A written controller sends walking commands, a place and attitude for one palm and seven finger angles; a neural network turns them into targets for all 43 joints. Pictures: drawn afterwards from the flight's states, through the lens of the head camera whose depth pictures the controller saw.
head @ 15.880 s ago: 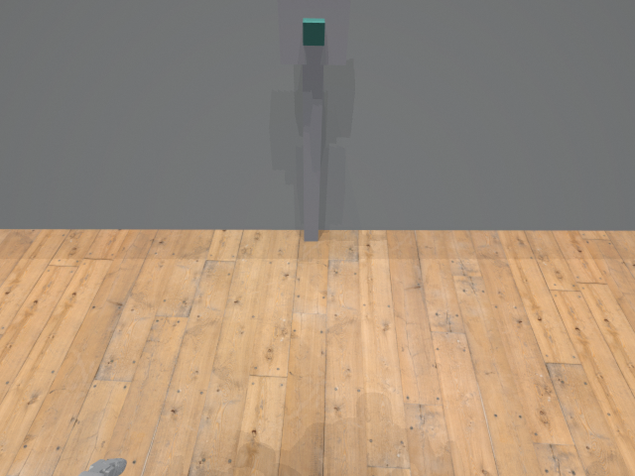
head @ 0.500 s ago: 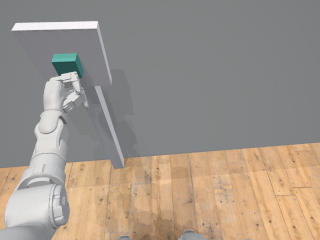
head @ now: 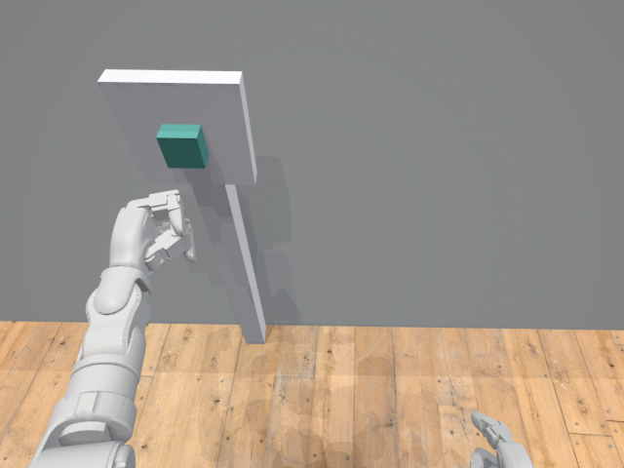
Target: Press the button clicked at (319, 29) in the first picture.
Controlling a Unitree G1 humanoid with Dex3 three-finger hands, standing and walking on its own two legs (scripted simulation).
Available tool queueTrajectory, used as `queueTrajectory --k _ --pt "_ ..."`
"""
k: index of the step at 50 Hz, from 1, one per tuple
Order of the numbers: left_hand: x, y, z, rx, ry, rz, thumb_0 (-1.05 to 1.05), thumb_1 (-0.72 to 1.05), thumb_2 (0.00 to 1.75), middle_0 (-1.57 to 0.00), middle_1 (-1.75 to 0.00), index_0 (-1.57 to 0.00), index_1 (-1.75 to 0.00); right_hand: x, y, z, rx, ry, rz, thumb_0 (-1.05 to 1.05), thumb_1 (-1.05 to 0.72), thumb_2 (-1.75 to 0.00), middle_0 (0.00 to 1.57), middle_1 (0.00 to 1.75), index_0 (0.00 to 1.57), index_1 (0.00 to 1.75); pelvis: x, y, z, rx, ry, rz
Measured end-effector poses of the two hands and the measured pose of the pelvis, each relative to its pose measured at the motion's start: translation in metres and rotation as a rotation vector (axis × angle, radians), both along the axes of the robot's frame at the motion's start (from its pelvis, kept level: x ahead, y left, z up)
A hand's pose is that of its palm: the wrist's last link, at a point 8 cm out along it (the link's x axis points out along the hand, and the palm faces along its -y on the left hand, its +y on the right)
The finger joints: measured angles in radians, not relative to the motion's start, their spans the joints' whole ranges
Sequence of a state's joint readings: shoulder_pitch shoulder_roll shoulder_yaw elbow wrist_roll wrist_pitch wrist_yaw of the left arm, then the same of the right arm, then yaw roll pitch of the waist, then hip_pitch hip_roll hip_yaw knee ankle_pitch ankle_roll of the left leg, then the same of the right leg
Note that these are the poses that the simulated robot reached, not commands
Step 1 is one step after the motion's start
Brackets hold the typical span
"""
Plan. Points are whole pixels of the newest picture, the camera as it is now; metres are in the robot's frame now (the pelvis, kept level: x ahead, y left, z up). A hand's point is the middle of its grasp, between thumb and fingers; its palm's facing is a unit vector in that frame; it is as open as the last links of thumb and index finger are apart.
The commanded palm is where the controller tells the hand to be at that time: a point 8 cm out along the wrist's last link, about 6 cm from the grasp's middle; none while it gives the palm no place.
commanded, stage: draw the hand back to the body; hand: left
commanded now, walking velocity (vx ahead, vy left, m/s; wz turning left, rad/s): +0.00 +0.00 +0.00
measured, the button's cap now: (184, 145) +0.52 +0.21 +0.12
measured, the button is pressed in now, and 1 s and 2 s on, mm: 0 0 0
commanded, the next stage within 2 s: step back with the hand held close in 1.50 s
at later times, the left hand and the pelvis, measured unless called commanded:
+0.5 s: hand (134, 272) +0.30 +0.21 +0.12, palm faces +0.04 -1.00 -0.03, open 3.1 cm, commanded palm +0.26 +0.25 +0.14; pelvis -0.01 +0.00 +0.01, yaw +0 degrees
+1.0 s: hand (53, 330) +0.22 +0.23 +0.17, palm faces +0.35 -0.88 -0.33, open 3.1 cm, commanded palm +0.17 +0.28 +0.18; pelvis +0.01 +0.01 +0.03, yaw +0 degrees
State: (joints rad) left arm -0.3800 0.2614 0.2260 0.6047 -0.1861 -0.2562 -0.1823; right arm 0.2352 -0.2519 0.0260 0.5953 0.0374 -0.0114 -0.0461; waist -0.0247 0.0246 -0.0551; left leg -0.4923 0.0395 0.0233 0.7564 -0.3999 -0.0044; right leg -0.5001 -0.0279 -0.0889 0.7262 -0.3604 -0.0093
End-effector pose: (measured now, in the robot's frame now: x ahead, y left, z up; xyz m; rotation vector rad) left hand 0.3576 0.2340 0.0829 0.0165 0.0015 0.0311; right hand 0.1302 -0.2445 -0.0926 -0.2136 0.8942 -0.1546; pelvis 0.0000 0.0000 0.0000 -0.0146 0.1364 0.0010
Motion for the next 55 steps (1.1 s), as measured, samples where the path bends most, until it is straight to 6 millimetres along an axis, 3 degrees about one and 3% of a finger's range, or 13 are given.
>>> queueTrajectory --k 7,15,20,27,36,46,55 --pt "-0.006 0.001 0.011 0.006 -0.025 -0.01 0.02 0.9 0.9 -1.3 -1.5 -1.3 -1.5 -0.016 0.002 0.0 0.021 0.002 -0.024 0.01 -0.91 -0.9 0.2 0.3 0.2 0.3 -0.003 0.001 0.002 0.002 -0.013 -0.015" --pt "-0.041 0.014 0.023 0.01 -0.026 0.009 0.02 0.9 0.9 -1.3 -1.5 -1.3 -1.5 -0.026 0.002 0.004 0.028 -0.018 -0.046 0.01 -0.91 -0.9 0.2 0.3 0.2 0.3 -0.004 0.002 0.008 0.005 -0.054 -0.023" --pt "-0.062 0.024 0.03 0.01 -0.028 0.02 0.02 0.9 0.9 -1.3 -1.5 -1.3 -1.5 -0.015 0.003 0.012 0.015 -0.073 -0.026 0.01 -0.91 -0.9 0.2 0.3 0.2 0.3 -0.006 0.002 0.011 0.004 -0.082 -0.015" --pt "-0.09 0.026 0.047 0.012 -0.047 0.008 0.02 0.9 0.9 -1.3 -1.5 -1.3 -1.5 0.019 0.012 0.032 0.016 -0.214 0.021 0.01 -0.91 -0.9 0.2 0.3 0.2 0.3 -0.007 0.003 0.014 0.005 -0.116 -0.008" --pt "-0.136 0.028 0.066 0.235 -0.049 0.209 0.02 0.9 0.9 -1.3 -1.5 -1.3 -1.5 0.05 0.029 0.053 0.01 -0.267 0.1 0.01 -0.91 -0.9 0.2 0.3 0.2 0.3 -0.004 0.003 0.026 0.008 -0.181 -0.005" --pt "-0.169 0.039 0.089 0.319 -0.079 0.31 0.02 0.9 0.9 -1.3 -1.5 -1.3 -1.5 0.056 0.041 0.049 0.032 -0.23 0.138 0.01 -0.91 -0.9 0.2 0.3 0.2 0.3 0.004 0.005 0.031 0.007 -0.216 -0.002" --pt "-0.195 0.044 0.105 0.382 -0.103 0.336 0.01 0.9 0.9 -1.3 -1.5 -1.3 -1.5 0.052 0.04 0.046 0.04 -0.217 0.124 0.01 -0.91 -0.9 0.2 0.3 0.2 0.3 0.007 0.006 0.031 0.004 -0.224 -0.006"
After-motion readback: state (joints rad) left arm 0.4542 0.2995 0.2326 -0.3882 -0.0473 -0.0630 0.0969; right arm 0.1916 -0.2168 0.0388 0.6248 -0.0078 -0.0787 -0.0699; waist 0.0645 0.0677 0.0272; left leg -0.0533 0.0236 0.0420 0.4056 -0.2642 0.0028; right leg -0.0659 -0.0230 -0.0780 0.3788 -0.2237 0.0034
